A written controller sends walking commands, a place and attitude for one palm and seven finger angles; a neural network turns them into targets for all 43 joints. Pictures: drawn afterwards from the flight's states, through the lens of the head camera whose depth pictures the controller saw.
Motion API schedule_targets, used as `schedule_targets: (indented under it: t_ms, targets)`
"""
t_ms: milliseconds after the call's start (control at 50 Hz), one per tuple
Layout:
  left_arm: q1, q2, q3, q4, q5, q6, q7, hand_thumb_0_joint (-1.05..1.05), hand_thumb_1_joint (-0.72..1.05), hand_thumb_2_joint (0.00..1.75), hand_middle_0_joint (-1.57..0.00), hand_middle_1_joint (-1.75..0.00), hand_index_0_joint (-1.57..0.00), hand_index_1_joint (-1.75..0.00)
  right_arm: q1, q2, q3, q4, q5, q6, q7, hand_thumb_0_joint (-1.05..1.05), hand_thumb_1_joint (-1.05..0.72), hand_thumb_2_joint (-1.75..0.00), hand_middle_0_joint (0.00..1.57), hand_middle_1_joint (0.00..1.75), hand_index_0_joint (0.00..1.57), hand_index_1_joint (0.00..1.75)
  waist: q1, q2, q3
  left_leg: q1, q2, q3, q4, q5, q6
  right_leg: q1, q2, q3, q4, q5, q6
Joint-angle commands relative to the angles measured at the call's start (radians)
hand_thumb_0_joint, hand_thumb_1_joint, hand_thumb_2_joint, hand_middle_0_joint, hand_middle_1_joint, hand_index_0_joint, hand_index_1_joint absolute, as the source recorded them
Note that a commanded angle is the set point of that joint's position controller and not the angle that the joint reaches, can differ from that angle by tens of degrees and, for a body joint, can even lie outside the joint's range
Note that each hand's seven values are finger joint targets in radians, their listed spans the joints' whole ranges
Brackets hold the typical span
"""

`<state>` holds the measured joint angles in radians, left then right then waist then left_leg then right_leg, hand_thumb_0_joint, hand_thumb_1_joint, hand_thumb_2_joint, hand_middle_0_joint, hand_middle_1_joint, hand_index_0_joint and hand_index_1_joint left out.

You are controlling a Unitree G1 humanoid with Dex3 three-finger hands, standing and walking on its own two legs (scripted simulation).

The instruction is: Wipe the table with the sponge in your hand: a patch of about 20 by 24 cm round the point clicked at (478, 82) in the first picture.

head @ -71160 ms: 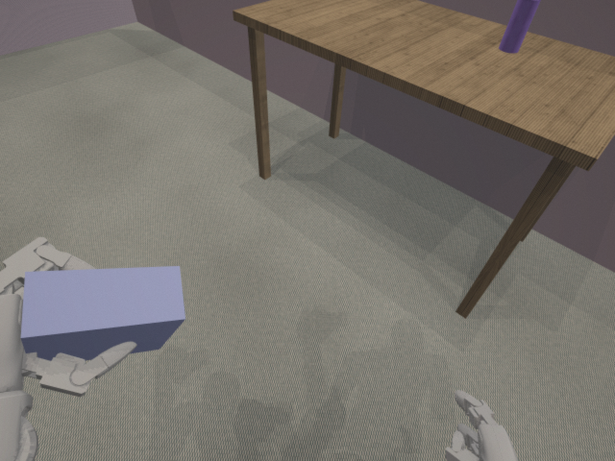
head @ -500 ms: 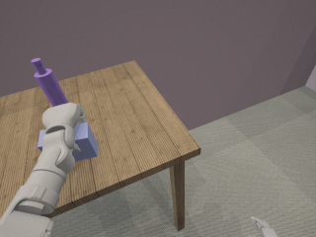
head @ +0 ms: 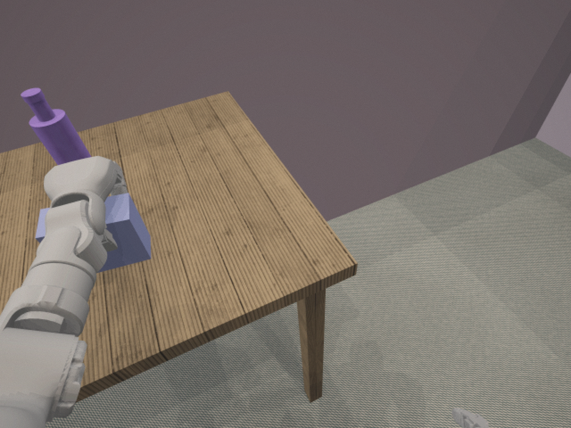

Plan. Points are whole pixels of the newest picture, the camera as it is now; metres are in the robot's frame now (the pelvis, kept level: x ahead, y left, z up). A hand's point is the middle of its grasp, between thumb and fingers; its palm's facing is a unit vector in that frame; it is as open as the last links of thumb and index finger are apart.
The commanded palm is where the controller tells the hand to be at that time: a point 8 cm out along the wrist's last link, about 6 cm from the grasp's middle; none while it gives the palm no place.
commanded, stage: wipe forward along the middle lane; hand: left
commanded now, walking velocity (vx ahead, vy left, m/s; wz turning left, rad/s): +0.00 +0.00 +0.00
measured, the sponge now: (105, 244) +0.38 +0.32 +0.05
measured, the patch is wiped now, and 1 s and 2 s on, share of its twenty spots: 1.00 1.00 1.00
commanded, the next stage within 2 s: slide back across to the first lane in 0.18 s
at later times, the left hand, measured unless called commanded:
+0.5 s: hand (89, 193) +0.43 +0.33 +0.12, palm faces -0.06 -0.03 -1.00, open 9.5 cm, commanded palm +0.40 +0.35 +0.17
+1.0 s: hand (38, 205) +0.40 +0.40 +0.13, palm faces -0.02 -0.04 -1.00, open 9.5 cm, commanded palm +0.37 +0.40 +0.17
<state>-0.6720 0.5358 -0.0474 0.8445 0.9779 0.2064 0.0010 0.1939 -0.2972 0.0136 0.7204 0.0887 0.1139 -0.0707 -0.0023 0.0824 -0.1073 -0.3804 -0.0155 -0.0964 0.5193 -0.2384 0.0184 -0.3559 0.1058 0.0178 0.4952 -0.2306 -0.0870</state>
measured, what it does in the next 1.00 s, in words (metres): shifts its weight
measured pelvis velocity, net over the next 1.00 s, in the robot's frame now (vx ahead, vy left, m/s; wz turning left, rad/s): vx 0.04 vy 0.06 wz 0.01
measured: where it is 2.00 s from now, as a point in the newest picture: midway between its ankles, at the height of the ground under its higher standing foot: outside the picture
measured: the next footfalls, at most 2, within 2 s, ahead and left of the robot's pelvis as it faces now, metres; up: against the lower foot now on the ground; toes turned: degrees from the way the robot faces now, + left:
none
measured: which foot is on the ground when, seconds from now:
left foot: down 0.00-1.00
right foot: down 0.00-1.00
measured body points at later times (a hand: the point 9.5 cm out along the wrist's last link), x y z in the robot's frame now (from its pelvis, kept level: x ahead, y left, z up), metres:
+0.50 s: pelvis +0.02 +0.03 +0.00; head +0.04 +0.00 +0.45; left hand +0.43 +0.33 +0.18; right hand +0.11 -0.25 -0.13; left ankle +0.02 +0.14 -0.73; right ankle +0.01 -0.06 -0.73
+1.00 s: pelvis +0.04 +0.06 +0.01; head +0.06 +0.04 +0.46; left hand +0.40 +0.39 +0.18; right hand +0.23 -0.18 -0.10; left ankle +0.02 +0.14 -0.73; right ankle +0.01 -0.06 -0.73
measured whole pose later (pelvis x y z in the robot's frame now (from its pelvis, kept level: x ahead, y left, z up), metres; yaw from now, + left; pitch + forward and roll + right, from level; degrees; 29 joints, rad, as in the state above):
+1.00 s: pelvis +0.04 +0.06 +0.01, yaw +1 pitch +5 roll -1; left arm -0.46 0.59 0.02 0.49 0.96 0.25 -0.07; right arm 0.12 -0.28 0.01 0.65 0.07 0.16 -0.03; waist 0.03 0.07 -0.08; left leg -0.27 -0.08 -0.08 0.45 -0.26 0.07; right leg -0.21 0.04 0.04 0.37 -0.24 -0.01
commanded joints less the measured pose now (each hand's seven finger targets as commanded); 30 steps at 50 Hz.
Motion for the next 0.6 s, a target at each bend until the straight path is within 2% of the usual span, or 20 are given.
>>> schedule_targets:
  t_ms: [0, 20, 60, 100, 120, 140, 200, 220, 240, 260, 300, 320, 340, 360, 420, 440, 500, 520, 540, 580]
  targets:
    - [-0.313, 0.273, 0.029, -0.041, 0.054, 0.004, 0.051, 0.0, 0.1, 1.3, -1.2, -1.6, -1.2, -1.6, -0.06, -0.128, -0.038, -0.122, -0.004, -0.032, -0.005, 0.0, -0.9, -0.9, 0.2, 0.3, 0.2, 0.3, -0.017, -0.141, -0.144, -0.034, -0.039, 0.078, -0.034, 0.02, 0.051, 0.138, -0.091, 0.087, -0.122, 0.105, 0.052]
    - [-0.328, 0.302, 0.054, -0.035, 0.054, -0.001, 0.047, 0.0, 0.1, 1.3, -1.2, -1.6, -1.2, -1.6, -0.06, -0.129, -0.037, -0.121, -0.004, -0.031, -0.007, 0.0, -0.9, -0.9, 0.2, 0.3, 0.2, 0.3, -0.008, -0.12, -0.151, -0.039, -0.037, 0.069, -0.044, 0.025, 0.048, 0.139, -0.088, 0.088, -0.12, 0.104, 0.043]
    - [-0.359, 0.266, 0.014, -0.016, 0.055, -0.009, 0.048, 0.0, 0.1, 1.3, -1.2, -1.6, -1.2, -1.6, -0.036, -0.131, -0.04, -0.113, -0.002, -0.032, -0.005, 0.0, -0.9, -0.9, 0.2, 0.3, 0.2, 0.3, -0.03, -0.127, -0.138, -0.031, -0.036, 0.075, -0.035, 0.028, 0.051, 0.123, -0.089, 0.07, -0.12, 0.12, 0.049]
    - [-0.371, 0.315, 0.048, 0.0, 0.051, -0.014, 0.051, 0.0, 0.1, 1.3, -1.2, -1.6, -1.2, -1.6, -0.024, -0.138, -0.041, -0.108, -0.004, -0.031, -0.005, 0.0, -0.9, -0.9, 0.2, 0.3, 0.2, 0.3, -0.03, -0.15, -0.168, -0.041, -0.036, 0.076, -0.032, 0.031, 0.052, 0.148, -0.092, 0.08, -0.121, 0.137, 0.054]
    - [-0.384, 0.331, 0.065, -0.002, 0.051, -0.022, 0.048, 0.0, 0.1, 1.3, -1.2, -1.6, -1.2, -1.6, -0.024, -0.138, -0.041, -0.108, -0.004, -0.031, -0.006, 0.0, -0.9, -0.9, 0.2, 0.3, 0.2, 0.3, -0.021, -0.131, -0.182, -0.044, -0.035, 0.069, -0.038, 0.049, 0.051, 0.152, -0.09, 0.08, -0.114, 0.161, 0.045]
    - [-0.375, 0.314, 0.05, 0.003, 0.054, -0.029, 0.049, 0.0, 0.1, 1.3, -1.2, -1.6, -1.2, -1.6, -0.007, -0.139, -0.045, -0.105, -0.006, -0.03, -0.005, 0.0, -0.9, -0.9, 0.2, 0.3, 0.2, 0.3, -0.028, -0.131, -0.195, -0.034, -0.035, 0.075, -0.03, 0.064, 0.052, 0.162, -0.091, 0.071, -0.106, 0.188, 0.049]
    - [-0.365, 0.33, 0.065, 0.023, 0.063, -0.036, 0.058, 0.0, 0.1, 1.3, -1.2, -1.6, -1.2, -1.6, 0.003, -0.143, -0.048, -0.1, -0.007, -0.022, 0.001, 0.0, -0.9, -0.9, 0.2, 0.3, 0.2, 0.3, -0.03, -0.146, -0.205, -0.04, -0.035, 0.081, -0.023, 0.081, 0.052, 0.17, -0.091, 0.074, -0.104, 0.239, 0.052]
    - [-0.365, 0.326, 0.068, 0.013, 0.057, -0.039, 0.055, 0.0, 0.1, 1.3, -1.2, -1.6, -1.2, -1.6, -0.006, -0.14, -0.047, -0.106, -0.008, -0.022, 0.001, 0.0, -0.9, -0.9, 0.2, 0.3, 0.2, 0.3, -0.019, -0.117, -0.217, -0.035, -0.036, 0.078, -0.03, 0.101, 0.051, 0.177, -0.091, 0.075, -0.101, 0.263, 0.043]
    - [-0.366, 0.328, 0.06, 0.028, 0.059, -0.038, 0.057, 0.0, 0.1, 1.3, -1.2, -1.6, -1.2, -1.6, 0.004, -0.142, -0.048, -0.099, -0.006, -0.018, 0.001, 0.0, -0.9, -0.9, 0.2, 0.3, 0.2, 0.3, -0.031, -0.122, -0.203, -0.034, -0.034, 0.082, -0.03, 0.084, 0.052, 0.165, -0.089, 0.067, -0.104, 0.232, 0.048]
    - [-0.357, 0.32, 0.056, 0.036, 0.063, -0.037, 0.059, 0.0, 0.1, 1.3, -1.2, -1.6, -1.2, -1.6, 0.006, -0.142, -0.049, -0.1, -0.005, -0.017, 0.003, 0.0, -0.9, -0.9, 0.2, 0.3, 0.2, 0.3, -0.03, -0.125, -0.195, -0.035, -0.034, 0.081, -0.033, 0.077, 0.051, 0.155, -0.086, 0.062, -0.108, 0.212, 0.049]
    - [-0.342, 0.352, 0.09, 0.009, 0.061, -0.043, 0.062, 0.0, 0.1, 1.3, -1.2, -1.6, -1.2, -1.6, 0.003, -0.142, -0.053, -0.105, -0.007, -0.013, 0.005, 0.0, -0.9, -0.9, 0.2, 0.3, 0.2, 0.3, -0.013, -0.126, -0.229, -0.016, -0.034, 0.082, -0.033, 0.104, 0.053, 0.187, -0.086, 0.063, -0.103, 0.248, 0.046]
    - [-0.333, 0.374, 0.114, -0.012, 0.053, -0.048, 0.058, 0.0, 0.1, 1.3, -1.2, -1.6, -1.2, -1.6, -0.013, -0.141, -0.05, -0.117, -0.007, -0.011, 0.004, 0.0, -0.9, -0.9, 0.2, 0.3, 0.2, 0.3, 0.005, -0.093, -0.25, -0.01, -0.037, 0.081, -0.042, 0.122, 0.052, 0.209, -0.087, 0.069, -0.1, 0.264, 0.039]
    - [-0.343, 0.389, 0.119, -0.026, 0.06, -0.052, 0.062, 0.0, 0.1, 1.3, -1.2, -1.6, -1.2, -1.6, -0.003, -0.142, -0.053, -0.111, -0.008, -0.008, 0.004, 0.0, -0.9, -0.9, 0.2, 0.3, 0.2, 0.3, -0.001, -0.103, -0.262, 0.001, -0.035, 0.083, -0.038, 0.132, 0.054, 0.219, -0.086, 0.058, -0.093, 0.274, 0.041]
    - [-0.328, 0.358, 0.104, -0.046, 0.056, -0.053, 0.063, 0.0, 0.1, 1.3, -1.2, -1.6, -1.2, -1.6, -0.006, -0.138, -0.056, -0.121, -0.007, -0.008, 0.006, 0.0, -0.9, -0.9, 0.2, 0.3, 0.2, 0.3, 0.0, -0.11, -0.256, 0.012, -0.037, 0.087, -0.039, 0.148, 0.056, 0.226, -0.085, 0.052, -0.093, 0.296, 0.042]
    - [-0.296, 0.396, 0.15, -0.103, 0.045, -0.045, 0.066, 0.0, 0.1, 1.3, -1.2, -1.6, -1.2, -1.6, -0.043, -0.136, -0.051, -0.136, -0.006, -0.005, 0.01, 0.0, -0.9, -0.9, 0.2, 0.3, 0.2, 0.3, 0.024, -0.083, -0.254, 0.033, -0.039, 0.079, -0.06, 0.174, 0.055, 0.243, -0.083, 0.047, -0.095, 0.301, 0.034]
    - [-0.28, 0.396, 0.148, -0.103, 0.047, -0.038, 0.069, 0.0, 0.1, 1.3, -1.2, -1.6, -1.2, -1.6, -0.037, -0.136, -0.053, -0.134, -0.006, -0.003, 0.01, 0.0, -0.9, -0.9, 0.2, 0.3, 0.2, 0.3, 0.022, -0.101, -0.238, 0.038, -0.038, 0.082, -0.062, 0.171, 0.058, 0.248, -0.081, 0.038, -0.097, 0.291, 0.038]
    - [-0.289, 0.401, 0.145, -0.144, 0.049, -0.01, 0.069, 0.0, 0.1, 1.3, -1.2, -1.6, -1.2, -1.6, -0.062, -0.136, -0.05, -0.137, -0.003, -0.003, 0.012, 0.0, -0.9, -0.9, 0.2, 0.3, 0.2, 0.3, 0.021, -0.093, -0.205, 0.064, -0.035, 0.078, -0.081, 0.159, 0.057, 0.227, -0.077, 0.028, -0.116, 0.236, 0.036]
    - [-0.296, 0.418, 0.162, -0.182, 0.043, -0.007, 0.063, 0.0, 0.1, 1.3, -1.2, -1.6, -1.2, -1.6, -0.083, -0.133, -0.046, -0.148, -0.002, -0.004, 0.012, 0.0, -0.9, -0.9, 0.2, 0.3, 0.2, 0.3, 0.035, -0.057, -0.216, 0.074, -0.038, 0.069, -0.092, 0.18, 0.056, 0.236, -0.078, 0.029, -0.113, 0.235, 0.028]
    - [-0.276, 0.396, 0.143, -0.187, 0.046, 0.001, 0.062, 0.0, 0.1, 1.3, -1.2, -1.6, -1.2, -1.6, -0.074, -0.131, -0.05, -0.145, -0.006, -0.005, 0.012, 0.0, -0.9, -0.9, 0.2, 0.3, 0.2, 0.3, 0.029, -0.054, -0.225, 0.094, -0.037, 0.074, -0.087, 0.191, 0.058, 0.242, -0.076, 0.022, -0.112, 0.243, 0.03]
    - [-0.221, 0.389, 0.149, -0.21, 0.044, 0.018, 0.053, 0.0, 0.1, 1.3, -1.2, -1.6, -1.2, -1.6, -0.081, -0.132, -0.05, -0.151, -0.006, -0.003, 0.018, 0.0, -0.9, -0.9, 0.2, 0.3, 0.2, 0.3, 0.036, -0.064, -0.218, 0.109, -0.033, 0.066, -0.091, 0.219, 0.054, 0.245, -0.073, 0.011, -0.112, 0.259, 0.026]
